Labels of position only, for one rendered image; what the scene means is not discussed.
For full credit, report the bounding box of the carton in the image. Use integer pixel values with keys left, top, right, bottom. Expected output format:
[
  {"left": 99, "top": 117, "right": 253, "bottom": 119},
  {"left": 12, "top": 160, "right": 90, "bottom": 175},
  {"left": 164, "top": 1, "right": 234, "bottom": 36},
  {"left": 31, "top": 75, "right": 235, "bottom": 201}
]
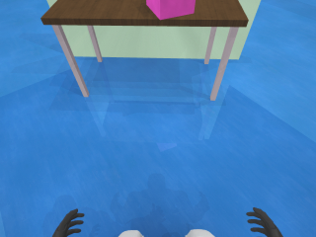
[{"left": 146, "top": 0, "right": 196, "bottom": 20}]

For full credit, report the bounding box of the table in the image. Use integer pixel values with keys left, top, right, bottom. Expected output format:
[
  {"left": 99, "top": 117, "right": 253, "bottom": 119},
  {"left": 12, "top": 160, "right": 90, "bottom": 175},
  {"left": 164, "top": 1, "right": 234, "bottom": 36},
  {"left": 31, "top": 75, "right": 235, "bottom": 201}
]
[{"left": 40, "top": 0, "right": 249, "bottom": 101}]

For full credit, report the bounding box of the right robot hand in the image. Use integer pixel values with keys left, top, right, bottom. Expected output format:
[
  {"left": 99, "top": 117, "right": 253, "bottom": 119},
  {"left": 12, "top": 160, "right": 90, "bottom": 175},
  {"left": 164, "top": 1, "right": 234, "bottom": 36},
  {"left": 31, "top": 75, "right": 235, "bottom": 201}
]
[{"left": 246, "top": 207, "right": 283, "bottom": 237}]

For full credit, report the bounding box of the left robot hand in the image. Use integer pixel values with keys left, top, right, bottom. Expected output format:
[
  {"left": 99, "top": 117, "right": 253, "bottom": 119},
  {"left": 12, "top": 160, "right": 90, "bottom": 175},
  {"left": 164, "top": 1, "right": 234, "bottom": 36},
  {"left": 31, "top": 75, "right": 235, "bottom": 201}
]
[{"left": 52, "top": 208, "right": 85, "bottom": 237}]

